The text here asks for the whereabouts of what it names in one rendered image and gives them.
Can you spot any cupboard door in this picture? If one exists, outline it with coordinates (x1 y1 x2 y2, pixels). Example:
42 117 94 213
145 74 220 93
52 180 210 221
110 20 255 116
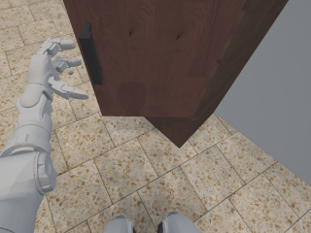
63 0 246 117

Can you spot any robot left hand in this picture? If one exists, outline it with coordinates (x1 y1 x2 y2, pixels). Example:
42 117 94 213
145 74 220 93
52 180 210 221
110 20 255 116
28 38 89 100

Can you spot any left robot upper arm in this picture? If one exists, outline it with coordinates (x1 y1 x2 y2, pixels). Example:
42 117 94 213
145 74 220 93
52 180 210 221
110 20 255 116
0 151 56 233

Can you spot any right robot shin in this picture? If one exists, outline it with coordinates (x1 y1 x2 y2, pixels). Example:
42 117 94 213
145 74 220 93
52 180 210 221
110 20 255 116
162 211 178 233

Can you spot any robot left forearm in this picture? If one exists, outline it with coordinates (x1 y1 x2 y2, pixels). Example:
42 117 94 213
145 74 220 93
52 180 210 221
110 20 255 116
0 83 53 158

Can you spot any handle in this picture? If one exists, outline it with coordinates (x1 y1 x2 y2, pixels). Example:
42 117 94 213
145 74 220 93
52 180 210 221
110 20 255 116
79 22 103 85

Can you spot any robot shin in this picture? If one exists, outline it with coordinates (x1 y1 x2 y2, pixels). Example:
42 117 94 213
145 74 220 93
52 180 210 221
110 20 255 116
115 215 126 219
162 211 178 233

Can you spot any left robot shin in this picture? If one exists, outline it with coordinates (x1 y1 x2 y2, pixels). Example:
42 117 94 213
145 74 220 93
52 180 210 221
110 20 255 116
115 215 126 219

